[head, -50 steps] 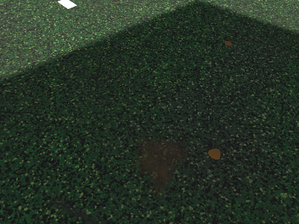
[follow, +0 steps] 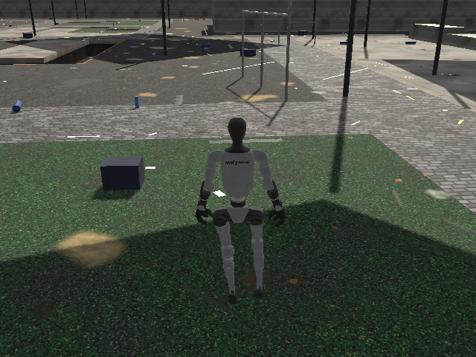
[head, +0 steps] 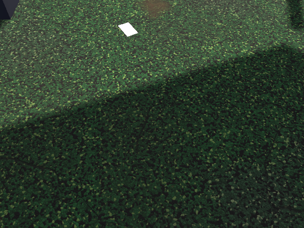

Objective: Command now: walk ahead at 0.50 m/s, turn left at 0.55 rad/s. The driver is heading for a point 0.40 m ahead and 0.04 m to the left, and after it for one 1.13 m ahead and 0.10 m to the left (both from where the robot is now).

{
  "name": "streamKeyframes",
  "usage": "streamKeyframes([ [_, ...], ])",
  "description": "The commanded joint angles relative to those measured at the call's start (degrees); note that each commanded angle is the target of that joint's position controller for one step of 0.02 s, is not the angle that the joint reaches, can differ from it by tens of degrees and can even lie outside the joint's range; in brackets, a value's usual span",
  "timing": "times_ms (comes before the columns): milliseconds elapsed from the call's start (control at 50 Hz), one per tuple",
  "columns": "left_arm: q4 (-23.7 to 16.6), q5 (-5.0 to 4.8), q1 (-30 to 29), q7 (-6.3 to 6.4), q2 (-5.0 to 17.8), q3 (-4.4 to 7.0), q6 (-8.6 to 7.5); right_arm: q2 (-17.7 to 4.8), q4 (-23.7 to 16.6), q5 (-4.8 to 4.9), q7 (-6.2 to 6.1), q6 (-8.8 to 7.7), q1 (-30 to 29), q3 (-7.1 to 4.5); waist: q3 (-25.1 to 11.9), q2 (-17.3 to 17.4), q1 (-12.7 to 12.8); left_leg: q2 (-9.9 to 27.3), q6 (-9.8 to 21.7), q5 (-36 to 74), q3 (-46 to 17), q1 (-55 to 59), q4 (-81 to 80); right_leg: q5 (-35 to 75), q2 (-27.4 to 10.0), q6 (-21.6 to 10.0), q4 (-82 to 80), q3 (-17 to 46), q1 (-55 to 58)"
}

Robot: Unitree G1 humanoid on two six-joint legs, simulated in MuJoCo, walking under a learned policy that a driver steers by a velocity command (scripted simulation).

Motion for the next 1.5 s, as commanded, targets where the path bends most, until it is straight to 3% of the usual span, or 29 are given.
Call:
streamKeyframes([
  [20,-2.9,0.96,4.3,-0.41,4.9,1.12,1.69,-7.0,-2.6,0.56,-0.17,-1.98,2.6,-1.44,-3.7,0.8,1.8,15.1,9.2,21.5,-17.3,5.7,-12.9,1.8,-1.7,1.7,-4.8,0.7,-5.9],
  [240,-11.0,-0.13,-16.7,-1.26,5.2,0.15,1.26,-9.0,-2.2,-0.26,-0.69,-1.62,12.8,-1.99,-1.2,4.7,-5.9,13.8,5.4,22.6,-21.2,15.2,-9.4,16.7,2.0,2.6,-30.6,0.1,-12.5],
  [300,-11.4,-0.48,-14.6,-1.1,6.8,0.36,0.48,-10.1,-3.3,-0.64,-1.26,-1.64,10.7,-2.25,-1.5,5.7,-3.7,14.9,3.3,25.4,-23.8,14.7,-5.9,13.6,3.5,0.9,-36.6,1.3,-4.6],
  [340,-8.6,-0.49,-4.6,-0.12,9.1,1.36,-0.24,-11.0,-4.2,-0.58,-1.03,-1.9,7.2,-2.41,-4.6,5.2,1.1,12.1,0.4,34.5,-23.1,10.8,3.2,10.8,6.4,-1.1,-41.0,0.3,10.4],
  [360,-7.2,0.22,2.6,0.67,10.9,2.01,-1.23,-10.0,-4.3,0.26,-0.59,-2.28,6.5,-2.15,-8.9,2.0,4.9,7.9,-1.5,33.0,-19.9,7.0,14.8,15.0,3.0,-2.8,-44.6,2.4,21.5],
  [380,-7.3,1.54,11.3,1.76,15.3,2.82,-1.6,-4.9,-6.4,1.27,-0.62,-2.59,7.9,-0.74,-18.4,-5.0,6.8,4.3,-3.3,10.8,-14.5,-1.0,31.8,19.1,-12.9,-5.7,-43.6,16.0,35.4],
  [400,-8.2,1.18,7.9,1.51,18.9,3.68,-0.56,-3.3,-7.7,2.33,-1.22,-1.93,16.2,-0.54,-23.4,-17.4,1.1,-3.5,-4.6,-26.0,-8.9,-14.4,44.0,32.1,-25.0,-13.3,-47.5,38.4,41.7],
  [420,-8.9,-0.33,4.9,1.17,13.2,2.9,0.23,-7.9,-4.9,-0.13,-1.91,-0.54,15.6,-1.17,-17.9,-6.4,-0.2,2.6,-4.6,-21.6,-9.4,-16.8,48.6,32.7,-22.6,-13.7,-46.0,35.3,35.0],
  [460,-9.0,-0.68,0.6,0.95,5.9,0.69,0.35,-7.0,-5.4,-0.7,-1.0,0.49,9.3,-1.32,-8.0,-1.0,-0.6,5.6,-6.0,-15.9,-7.6,-15.9,45.7,41.3,-15.9,-11.0,-47.7,16.7,23.9],
  [520,-7.8,-0.99,0.8,1.06,6.8,0.82,-0.2,-5.4,-6.3,-1.21,0.72,2.63,8.1,-1.2,-6.4,-7.3,-1.8,6.2,-7.7,-12.0,-5.7,-13.3,43.7,48.1,-11.7,-10.1,-50.3,6.1,17.9],
  [780,-6.6,-0.95,2.9,0.82,11.6,3.23,2.67,-3.8,-14.2,-0.94,2.48,3.96,-6.1,0.23,-5.5,-8.3,1.1,7.6,-6.6,-6.5,1.6,-6.2,14.7,32.5,-13.7,-8.6,-46.9,-6.8,17.6],
  [820,-5.8,-1.49,3.8,0.98,11.7,3.25,3.75,-3.1,-14.0,-1.39,2.08,2.95,-4.3,0.34,-5.8,-6.4,0.1,6.1,-5.2,-4.4,1.0,0.1,4.1,27.7,-12.3,-7.0,-41.1,-6.7,16.4],
  [840,-4.9,-1.15,6.3,0.85,10.4,2.88,4.23,-4.3,-13.0,-2.11,1.41,2.0,-1.8,0.17,-7.4,-0.7,-0.7,7.4,-4.5,3.1,-2.5,6.7,-3.4,21.5,-9.9,-4.6,-34.9,-8.2,13.8],
  [860,-6.5,-0.47,9.4,0.4,4.9,1.25,4.6,-8.8,-13.8,-2.78,0.56,1.11,0.6,-0.3,-12.0,13.6,-0.1,24.2,-1.9,22.7,-20.4,16.0,-5.8,-2.0,-5.6,-1.0,-22.2,-11.4,5.6],
  [880,-6.9,-1.1,8.4,0.49,2.8,0.32,5.99,-8.9,-14.4,-0.77,-0.04,0.98,0.0,0.28,-12.5,15.6,-0.9,32.2,6.6,36.8,-27.0,11.8,-6.5,-19.3,2.0,0.6,-17.3,-7.1,2.2],
  [900,-5.0,-0.53,9.0,0.23,3.7,0.68,6.79,-4.6,-12.9,-0.09,-0.41,0.77,1.5,1.96,-11.6,6.7,0.1,29.2,6.6,49.8,-19.5,14.3,-2.4,-17.8,0.3,0.9,-14.6,-1.8,2.5],
  [920,-5.6,-2.09,7.8,0.07,2.8,-0.25,6.99,-5.1,-12.3,-0.02,-1.58,1.23,-0.7,1.69,-13.7,15.6,-1.5,28.9,8.6,30.9,-18.0,9.7,-7.0,-15.8,1.0,1.2,-16.5,-1.1,4.5],
  [940,-4.7,-1.88,5.0,0.18,5.5,0.51,7.05,-3.0,-11.8,-0.85,-1.86,1.6,-5.0,2.45,-7.2,11.7,0.0,24.0,5.1,18.9,-14.6,4.9,-10.4,-11.4,0.1,1.3,-19.0,0.4,5.1],
  [980,-2.6,-1.25,6.1,-0.13,8.2,1.85,7.17,-3.3,-11.5,-1.34,-2.42,1.75,-7.8,2.73,-4.8,11.0,1.2,20.3,2.6,25.6,-7.8,3.5,-8.9,-7.5,3.1,1.1,-18.2,-0.8,7.2],
  [1040,-2.3,-1.52,6.8,-0.45,6.2,1.94,7.03,-5.2,-10.5,-0.55,-2.73,1.66,-5.7,1.82,-6.2,6.5,0.8,21.5,2.9,23.7,-5.7,6.9,-7.4,-7.3,3.7,0.8,-17.4,-0.9,6.0],
  [1180,-4.7,-1.39,4.4,-0.76,4.7,1.94,7.43,-5.1,-9.0,-1.23,-2.49,2.4,-5.6,0.68,-5.8,8.8,-0.6,24.4,5.2,11.9,-5.9,5.9,-6.5,-8.1,3.4,-0.3,-23.4,-3.5,6.2],
  [1240,-4.7,-1.53,7.0,-1.09,4.2,1.92,6.95,-6.4,-8.6,-0.87,-2.46,2.64,-7.2,-0.04,-7.0,7.9,1.6,24.4,3.0,12.1,-4.0,3.7,-2.7,-3.4,4.3,-2.3,-32.9,-5.4,12.5],
  [1260,-4.5,-1.4,8.6,-1.19,4.6,1.96,6.51,-6.7,-8.3,-0.67,-2.49,2.85,-7.4,-0.35,-6.7,6.4,2.8,23.2,0.1,7.9,-2.0,0.9,0.2,2.3,4.6,-3.4,-40.4,-4.6,16.4],
  [1280,-4.8,-0.59,8.8,-1.0,7.8,2.64,5.9,-5.4,-8.0,-0.75,-2.3,3.17,-5.8,-0.31,-4.7,-1.8,2.5,19.3,-4.5,-1.4,2.0,-4.5,8.7,3.7,-0.3,-5.2,-50.5,5.6,18.3],
  [1300,-6.6,-0.5,7.6,-0.67,16.0,4.53,5.47,-1.4,-10.7,-0.61,-2.13,3.53,-5.5,0.69,-1.7,-16.2,0.8,8.0,-9.6,-20.6,6.9,-18.2,20.4,17.7,-16.0,-10.9,-54.6,29.0,19.8],
  [1320,-5.7,-0.14,11.0,-0.07,17.3,5.42,5.8,-2.9,-11.6,-1.11,-2.67,4.15,-10.9,0.66,-0.1,-13.2,4.8,6.4,-9.2,-25.1,-0.8,-19.0,30.6,23.8,-18.4,-16.8,-55.7,30.2,15.0],
  [1360,-6.3,-1.28,4.6,0.52,12.2,4.14,6.17,-3.9,-10.0,-0.26,-2.13,4.17,-8.6,0.23,1.0,-5.4,0.2,8.2,-8.7,-15.0,-4.6,-18.0,34.9,17.9,-10.5,-14.6,-54.4,20.1,13.5],
  [1420,-7.3,-1.77,3.3,0.11,9.3,3.53,5.98,-6.2,-8.1,-2.34,-0.38,3.27,-5.7,-0.64,-3.3,-5.7,0.4,8.2,-9.2,-7.8,-3.6,-19.7,35.2,-3.1,-5.0,-12.9,-57.8,19.2,20.1],
  [1500,-5.6,-1.55,8.4,-0.26,10.7,4.14,4.68,-5.2,-8.7,-1.88,0.52,2.51,-8.6,-0.33,-1.2,-4.9,2.5,8.5,-10.7,-5.4,-3.9,-24.0,28.0,-8.0,-5.4,-13.6,-60.1,22.7,25.3],
])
